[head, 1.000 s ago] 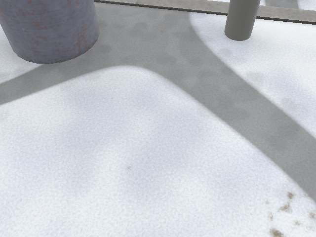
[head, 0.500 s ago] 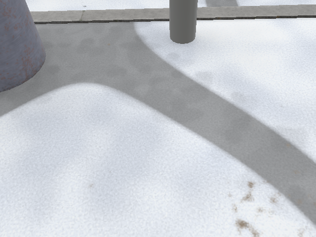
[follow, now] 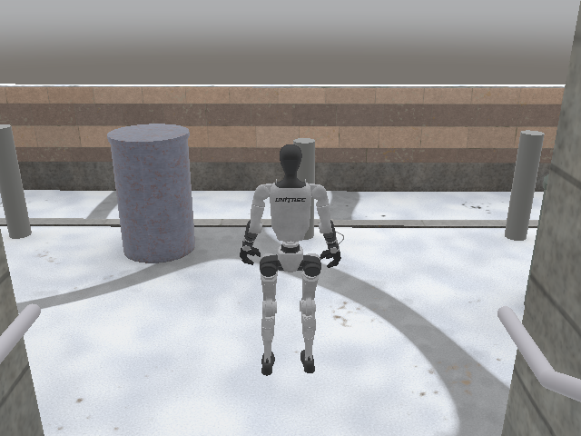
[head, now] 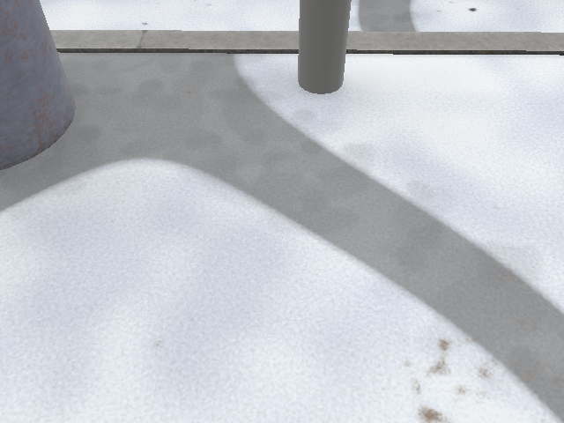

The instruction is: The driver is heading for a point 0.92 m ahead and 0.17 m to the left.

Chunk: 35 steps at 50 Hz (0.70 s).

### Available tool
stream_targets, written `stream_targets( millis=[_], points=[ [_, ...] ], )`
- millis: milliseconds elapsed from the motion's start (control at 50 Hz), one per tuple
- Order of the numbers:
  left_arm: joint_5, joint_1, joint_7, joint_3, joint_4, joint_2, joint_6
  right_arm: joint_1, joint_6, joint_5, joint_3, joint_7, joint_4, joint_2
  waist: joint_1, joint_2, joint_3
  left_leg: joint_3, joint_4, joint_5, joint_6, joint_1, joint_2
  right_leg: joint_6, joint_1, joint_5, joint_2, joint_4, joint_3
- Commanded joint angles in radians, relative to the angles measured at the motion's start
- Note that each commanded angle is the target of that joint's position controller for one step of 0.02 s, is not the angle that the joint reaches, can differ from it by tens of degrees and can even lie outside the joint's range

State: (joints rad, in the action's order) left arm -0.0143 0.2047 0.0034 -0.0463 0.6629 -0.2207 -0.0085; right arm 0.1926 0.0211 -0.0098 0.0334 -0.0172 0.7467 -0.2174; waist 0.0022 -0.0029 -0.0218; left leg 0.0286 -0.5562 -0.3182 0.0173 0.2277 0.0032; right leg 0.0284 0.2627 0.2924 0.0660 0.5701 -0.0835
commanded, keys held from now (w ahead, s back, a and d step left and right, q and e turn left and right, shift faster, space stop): no key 1.00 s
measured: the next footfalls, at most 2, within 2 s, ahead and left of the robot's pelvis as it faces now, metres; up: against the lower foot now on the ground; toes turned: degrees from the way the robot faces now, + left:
left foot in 1.98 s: +0.42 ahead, +0.11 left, +0.00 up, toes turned +1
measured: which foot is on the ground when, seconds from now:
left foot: down 0.00-1.00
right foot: down 0.00-1.00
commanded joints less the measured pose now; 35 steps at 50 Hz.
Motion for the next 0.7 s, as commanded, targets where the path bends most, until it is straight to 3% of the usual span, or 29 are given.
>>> stream_targets(
  millis=[20, 700],
  points=[
    [0.001, -0.024, 0.007, -0.027, -0.078, -0.091, 0.015, -0.018, 0.015, 0.001, 0.028, -0.002, -0.066, -0.109, -0.002, -0.005, 0.052, 0.054, 0.079, 0.17, -0.03, -0.004, 0.05, 0.02, -0.021, -0.188, -0.08, -0.088, -0.083],
    [0.006, 0.015, 0.028, -0.04, -0.074, -0.047, 0.023, 0.016, 0.02, 0.006, 0.035, -0.005, -0.001, -0.071, -0.006, -0.001, 0.032, 0.054, 0.093, 0.127, -0.038, 0.02, 0.033, 0.003, -0.035, -0.189, -0.08, -0.088, -0.064]
  ],
)
Velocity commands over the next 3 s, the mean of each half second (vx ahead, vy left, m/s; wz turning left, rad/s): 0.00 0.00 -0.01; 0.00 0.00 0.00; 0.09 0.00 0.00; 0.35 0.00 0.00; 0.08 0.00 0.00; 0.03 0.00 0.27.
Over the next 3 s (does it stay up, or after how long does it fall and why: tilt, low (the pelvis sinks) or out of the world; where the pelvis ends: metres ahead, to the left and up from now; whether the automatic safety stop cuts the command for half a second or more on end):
stays up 0.37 0.05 -0.02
